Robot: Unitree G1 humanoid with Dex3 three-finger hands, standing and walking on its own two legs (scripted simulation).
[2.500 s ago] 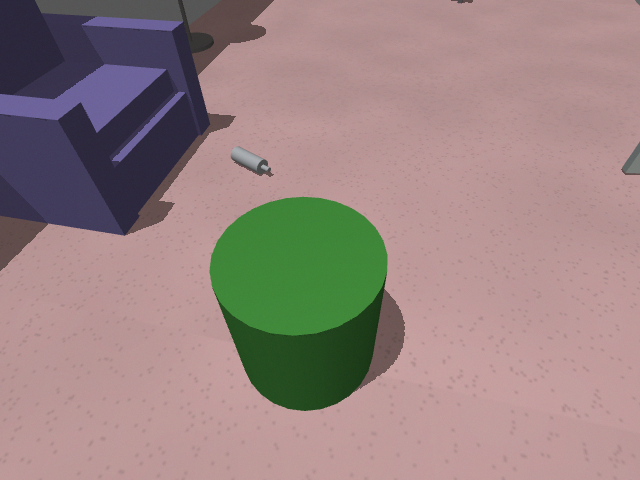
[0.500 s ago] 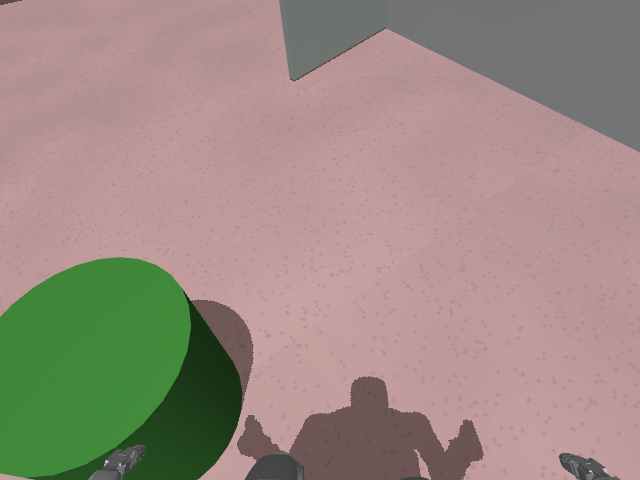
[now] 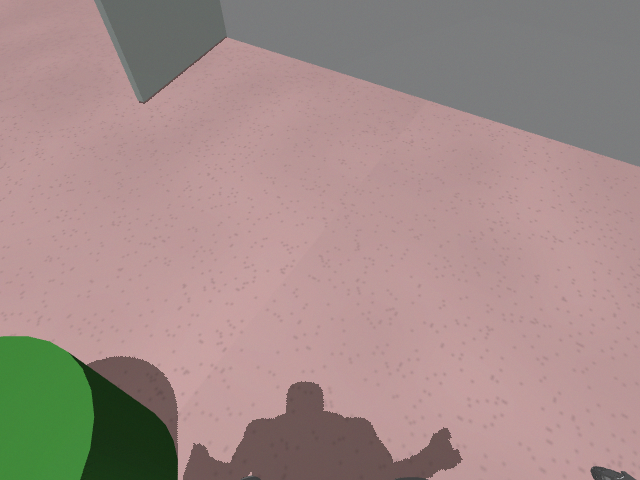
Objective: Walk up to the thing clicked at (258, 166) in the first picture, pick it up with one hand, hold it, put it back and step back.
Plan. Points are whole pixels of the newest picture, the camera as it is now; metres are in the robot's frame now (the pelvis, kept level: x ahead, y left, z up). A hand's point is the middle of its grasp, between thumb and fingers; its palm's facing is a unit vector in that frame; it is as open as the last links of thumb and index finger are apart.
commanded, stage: walk up
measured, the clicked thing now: out of the picture +0.28 +1.71 -0.71
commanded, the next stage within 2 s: stand in 1.70 s
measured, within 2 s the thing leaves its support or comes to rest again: neither
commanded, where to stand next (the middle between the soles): +0.07 -0.01 m, yaw -18 degrees
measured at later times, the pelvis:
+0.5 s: pelvis +0.01 +0.01 -0.01, yaw -12 degrees
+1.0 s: pelvis -0.01 +0.01 +0.00, yaw -19 degrees
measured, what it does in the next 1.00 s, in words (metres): steps on the spot, turning right: left foot, then right foot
